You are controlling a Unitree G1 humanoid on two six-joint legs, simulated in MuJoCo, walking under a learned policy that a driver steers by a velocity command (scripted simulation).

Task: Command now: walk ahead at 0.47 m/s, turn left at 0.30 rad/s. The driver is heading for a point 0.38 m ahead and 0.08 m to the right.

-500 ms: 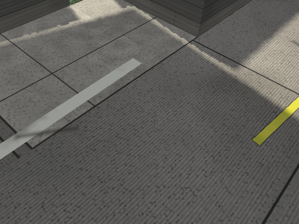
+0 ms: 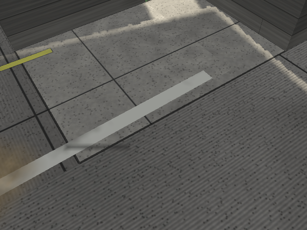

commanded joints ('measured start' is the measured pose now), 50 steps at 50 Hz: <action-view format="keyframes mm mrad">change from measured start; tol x16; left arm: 1 100 90 22 3 -8 -34 -5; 18 341 -24 3 65 -70 -16 -1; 50 37 23 -4 209 -35 42 37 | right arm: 1 44 -38 -1 -44 -14 5 16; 12 -310 -5 44 -159 -2 -12 24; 18 103 -228 -25 -67 -47 -45 -34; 23 -79 8 35 -54 10 -48 -29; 50 36 32 44 219 15 37 -64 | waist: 1 17 -137 -23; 15 7 -101 -21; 18 -57 241 -319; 21 -1 39 -121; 34 44 83 -100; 38 -26 -217 -116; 50 19 -47 -18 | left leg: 1 -176 68 -29 4 49 -6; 6 -272 121 59 -235 186 -52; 16 220 48 103 -689 237 -32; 18 634 511 -439 -761 399 141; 21 382 401 -212 -768 829 152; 26 218 303 0 -822 1005 118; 33 160 268 58 -797 791 96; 38 72 79 124 -644 -27 -45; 50 221 134 60 -800 195 -68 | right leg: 1 148 -255 311 -322 30 -134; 12 172 -213 201 -301 314 -144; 16 176 -148 175 12 454 -89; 17 58 -89 123 259 273 -55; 18 -220 56 22 564 -301 -8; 20 -269 7 142 699 -309 -18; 34 96 -13 33 64 30 20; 38 233 -306 322 -143 471 -123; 41 82 -197 277 -193 175 -83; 50 170 -122 189 -150 281 -38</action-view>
